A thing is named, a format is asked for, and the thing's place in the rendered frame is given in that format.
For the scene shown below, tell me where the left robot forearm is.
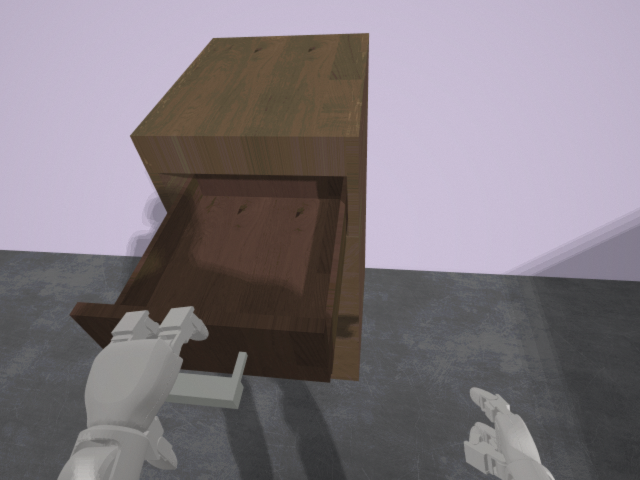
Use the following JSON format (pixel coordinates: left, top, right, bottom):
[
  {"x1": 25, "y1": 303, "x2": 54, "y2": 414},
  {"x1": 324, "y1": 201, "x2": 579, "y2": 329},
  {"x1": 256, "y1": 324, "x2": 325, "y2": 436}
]
[{"x1": 57, "y1": 425, "x2": 149, "y2": 480}]

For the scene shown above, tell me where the cabinet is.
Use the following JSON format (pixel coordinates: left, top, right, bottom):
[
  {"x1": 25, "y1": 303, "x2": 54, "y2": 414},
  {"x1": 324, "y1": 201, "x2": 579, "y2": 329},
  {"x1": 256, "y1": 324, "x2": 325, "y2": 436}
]
[{"x1": 130, "y1": 33, "x2": 369, "y2": 381}]

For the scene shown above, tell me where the right robot hand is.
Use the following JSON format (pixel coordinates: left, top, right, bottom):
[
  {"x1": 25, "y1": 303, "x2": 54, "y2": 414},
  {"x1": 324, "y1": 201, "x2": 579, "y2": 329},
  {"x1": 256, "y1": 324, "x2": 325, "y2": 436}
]
[{"x1": 464, "y1": 387, "x2": 541, "y2": 480}]

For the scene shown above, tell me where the drawer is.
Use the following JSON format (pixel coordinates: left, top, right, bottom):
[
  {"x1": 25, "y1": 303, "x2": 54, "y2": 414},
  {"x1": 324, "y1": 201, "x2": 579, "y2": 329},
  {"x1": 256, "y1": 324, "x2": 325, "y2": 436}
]
[{"x1": 69, "y1": 174, "x2": 348, "y2": 383}]

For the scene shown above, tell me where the right robot forearm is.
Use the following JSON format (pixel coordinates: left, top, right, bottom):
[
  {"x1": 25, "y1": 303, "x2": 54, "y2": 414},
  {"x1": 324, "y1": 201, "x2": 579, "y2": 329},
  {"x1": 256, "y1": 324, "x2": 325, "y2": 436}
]
[{"x1": 504, "y1": 460, "x2": 555, "y2": 480}]

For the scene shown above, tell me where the left robot hand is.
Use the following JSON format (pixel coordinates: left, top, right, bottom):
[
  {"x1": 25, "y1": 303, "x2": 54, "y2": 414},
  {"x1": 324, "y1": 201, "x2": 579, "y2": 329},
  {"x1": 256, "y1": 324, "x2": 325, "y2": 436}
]
[{"x1": 85, "y1": 306, "x2": 209, "y2": 470}]

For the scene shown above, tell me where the handle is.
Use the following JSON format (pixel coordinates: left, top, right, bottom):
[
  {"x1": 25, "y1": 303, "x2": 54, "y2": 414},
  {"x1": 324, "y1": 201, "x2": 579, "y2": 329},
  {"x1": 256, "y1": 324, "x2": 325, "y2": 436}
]
[{"x1": 165, "y1": 352, "x2": 248, "y2": 409}]

